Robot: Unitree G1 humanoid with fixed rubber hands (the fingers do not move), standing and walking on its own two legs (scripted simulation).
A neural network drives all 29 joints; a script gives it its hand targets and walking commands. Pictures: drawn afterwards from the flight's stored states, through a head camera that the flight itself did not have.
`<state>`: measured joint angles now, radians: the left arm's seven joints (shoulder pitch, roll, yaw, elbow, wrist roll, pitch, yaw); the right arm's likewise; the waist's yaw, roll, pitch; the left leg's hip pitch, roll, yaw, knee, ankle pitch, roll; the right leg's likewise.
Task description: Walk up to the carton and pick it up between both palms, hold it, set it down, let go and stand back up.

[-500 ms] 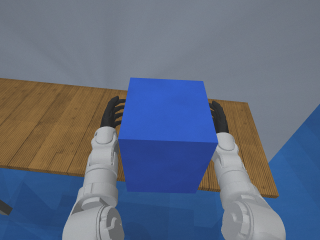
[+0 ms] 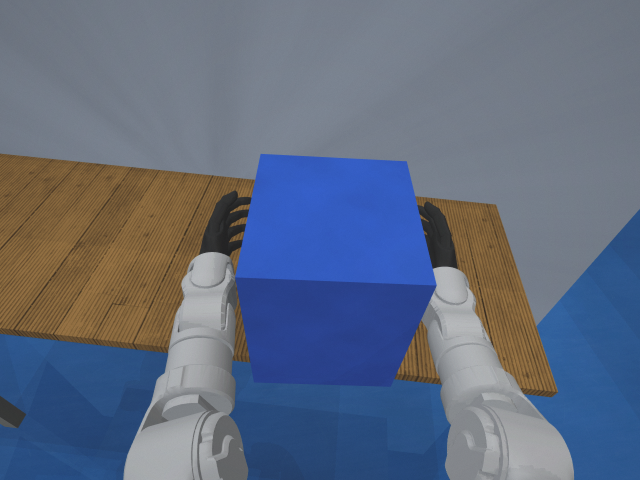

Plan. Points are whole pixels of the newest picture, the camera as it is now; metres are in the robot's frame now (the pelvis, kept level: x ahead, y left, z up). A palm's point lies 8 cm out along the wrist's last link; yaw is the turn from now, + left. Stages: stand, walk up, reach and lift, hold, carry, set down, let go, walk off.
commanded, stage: reach and lift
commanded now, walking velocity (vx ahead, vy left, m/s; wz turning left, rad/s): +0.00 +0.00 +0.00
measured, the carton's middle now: (328, 274) +0.39 +0.02 +0.04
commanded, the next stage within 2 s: none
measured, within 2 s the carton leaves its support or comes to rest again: leaves its support in 0.48 s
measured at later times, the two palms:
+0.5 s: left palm (219, 250) +0.38 +0.16 +0.10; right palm (443, 262) +0.38 -0.13 +0.09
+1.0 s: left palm (219, 250) +0.38 +0.16 +0.10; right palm (443, 261) +0.38 -0.13 +0.10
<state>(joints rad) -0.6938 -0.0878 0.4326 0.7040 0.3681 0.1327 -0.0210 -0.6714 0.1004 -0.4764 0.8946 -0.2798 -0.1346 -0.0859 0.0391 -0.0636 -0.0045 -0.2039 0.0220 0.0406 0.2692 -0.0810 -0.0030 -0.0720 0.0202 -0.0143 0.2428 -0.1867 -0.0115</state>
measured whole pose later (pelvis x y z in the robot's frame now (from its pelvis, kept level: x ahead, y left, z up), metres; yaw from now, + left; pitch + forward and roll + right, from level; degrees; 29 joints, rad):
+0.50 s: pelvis +0.00 +0.00 +0.00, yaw +0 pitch +3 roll -1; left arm -0.67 -0.07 0.38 0.73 0.33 0.05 0.01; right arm -0.65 0.08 -0.43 0.93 -0.26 -0.24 -0.12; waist 0.03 -0.06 -0.06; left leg -0.25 0.03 0.03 0.28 -0.07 -0.01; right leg -0.11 0.03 -0.02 0.23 -0.17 -0.02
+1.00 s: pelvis -0.01 +0.00 +0.00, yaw -1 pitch +5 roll -1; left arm -0.71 -0.04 0.31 0.74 0.27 0.11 0.06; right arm -0.70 0.02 -0.33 1.02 -0.13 -0.25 -0.14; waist 0.04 -0.09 -0.08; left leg -0.30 0.04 0.05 0.25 -0.04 -0.01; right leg -0.18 0.04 -0.01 0.23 -0.14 -0.02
